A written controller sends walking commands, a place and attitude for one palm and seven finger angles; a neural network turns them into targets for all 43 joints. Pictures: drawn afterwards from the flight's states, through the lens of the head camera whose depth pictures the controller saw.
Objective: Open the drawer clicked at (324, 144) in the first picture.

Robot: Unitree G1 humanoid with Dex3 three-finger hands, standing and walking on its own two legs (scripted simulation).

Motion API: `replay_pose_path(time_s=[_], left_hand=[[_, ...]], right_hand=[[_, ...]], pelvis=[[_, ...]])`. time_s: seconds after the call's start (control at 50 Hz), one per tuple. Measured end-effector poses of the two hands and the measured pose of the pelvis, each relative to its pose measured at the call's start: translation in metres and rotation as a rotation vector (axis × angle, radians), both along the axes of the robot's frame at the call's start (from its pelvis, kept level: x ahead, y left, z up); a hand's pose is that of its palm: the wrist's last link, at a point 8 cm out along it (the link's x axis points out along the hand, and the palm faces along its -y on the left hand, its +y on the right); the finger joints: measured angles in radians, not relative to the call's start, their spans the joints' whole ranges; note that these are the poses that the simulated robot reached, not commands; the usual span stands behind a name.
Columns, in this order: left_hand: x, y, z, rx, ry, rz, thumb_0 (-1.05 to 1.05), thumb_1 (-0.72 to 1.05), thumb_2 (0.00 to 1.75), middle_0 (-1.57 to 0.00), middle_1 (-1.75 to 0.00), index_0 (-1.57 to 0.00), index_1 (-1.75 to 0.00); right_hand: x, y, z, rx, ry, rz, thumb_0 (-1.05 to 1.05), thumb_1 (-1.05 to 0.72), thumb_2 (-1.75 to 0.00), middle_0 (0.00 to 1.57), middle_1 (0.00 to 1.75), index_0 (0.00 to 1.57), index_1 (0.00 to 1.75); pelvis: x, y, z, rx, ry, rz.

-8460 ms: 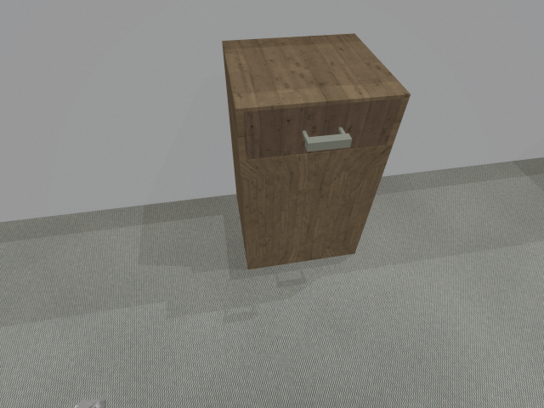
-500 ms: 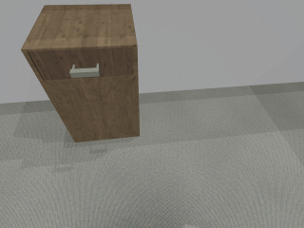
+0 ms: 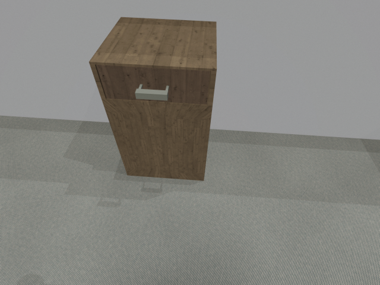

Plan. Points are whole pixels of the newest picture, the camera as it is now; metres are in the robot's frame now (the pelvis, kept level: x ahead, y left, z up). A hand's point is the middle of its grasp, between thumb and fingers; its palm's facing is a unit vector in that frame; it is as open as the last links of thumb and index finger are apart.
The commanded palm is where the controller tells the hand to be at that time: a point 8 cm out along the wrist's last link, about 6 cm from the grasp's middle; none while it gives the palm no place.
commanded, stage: take the last steps up to it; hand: left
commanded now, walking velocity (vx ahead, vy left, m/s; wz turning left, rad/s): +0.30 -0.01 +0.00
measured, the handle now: (153, 90) +0.80 +0.22 -0.08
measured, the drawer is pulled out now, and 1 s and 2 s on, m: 0.00 0.00 0.00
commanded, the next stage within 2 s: come to a stop and stand still in 0.68 s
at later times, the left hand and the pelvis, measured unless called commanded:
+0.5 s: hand (134, 252) +0.23 +0.17 -0.17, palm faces -0.04 -0.98 -0.19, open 7.4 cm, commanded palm none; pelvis +0.14 -0.01 -0.02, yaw -2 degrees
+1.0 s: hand (136, 249) +0.24 +0.17 -0.19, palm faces +0.05 -0.99 -0.13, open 7.4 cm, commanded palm none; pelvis +0.27 +0.01 +0.00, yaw -2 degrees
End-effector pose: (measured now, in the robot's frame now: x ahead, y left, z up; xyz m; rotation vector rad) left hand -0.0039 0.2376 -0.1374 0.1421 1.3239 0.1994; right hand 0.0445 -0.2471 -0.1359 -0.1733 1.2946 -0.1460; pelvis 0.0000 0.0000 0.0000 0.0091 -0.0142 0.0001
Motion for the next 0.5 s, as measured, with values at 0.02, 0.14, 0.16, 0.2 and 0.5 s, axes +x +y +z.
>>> replay_pose_path(time_s=[0.02, 0.14, 0.16, 0.2, 0.5], left_hand=[[-0.009, 0.006, -0.005, -0.007, 0.026, 0.017, 0.00, 0.91, 0.90, -0.20, -0.30, -0.20, -0.30], [-0.027, 0.028, -0.014, -0.038, 0.178, 0.023, 0.01, 0.91, 0.90, -0.20, -0.30, -0.20, -0.29], [-0.021, 0.029, -0.012, -0.042, 0.177, 0.017, 0.01, 0.91, 0.90, -0.20, -0.30, -0.20, -0.29], [-0.002, 0.031, -0.008, -0.048, 0.151, 0.008, 0.01, 0.91, 0.90, -0.20, -0.30, -0.20, -0.29], [0.226, -0.018, -0.008, -0.021, -0.142, -0.134, 0.01, 0.91, 0.90, -0.20, -0.30, -0.20, -0.29]], right_hand=[[0.007, 0.005, 0.001, -0.008, -0.016, 0.013, 0.01, -0.91, -0.90, 0.20, 0.29, 0.19, 0.30], [0.021, 0.036, 0.006, -0.023, -0.084, -0.008, 0.01, -0.91, -0.90, 0.20, 0.29, 0.19, 0.30], [0.017, 0.040, 0.007, -0.018, -0.074, -0.017, 0.01, -0.91, -0.90, 0.20, 0.29, 0.19, 0.30], [0.009, 0.047, 0.007, -0.008, -0.034, -0.031, 0.01, -0.91, -0.90, 0.20, 0.29, 0.19, 0.30], [-0.018, 0.042, -0.026, 0.090, 0.293, -0.182, 0.01, -0.91, -0.90, 0.20, 0.30, 0.20, 0.30]], pelvis=[[0.003, 0.005, -0.002, -0.006, 0.001, 0.003], [0.023, 0.025, -0.004, -0.018, -0.012, -0.020], [0.027, 0.027, -0.001, -0.020, -0.013, -0.018], [0.036, 0.029, 0.003, -0.023, -0.013, -0.013], [0.135, -0.007, -0.017, 0.004, -0.010, -0.027]])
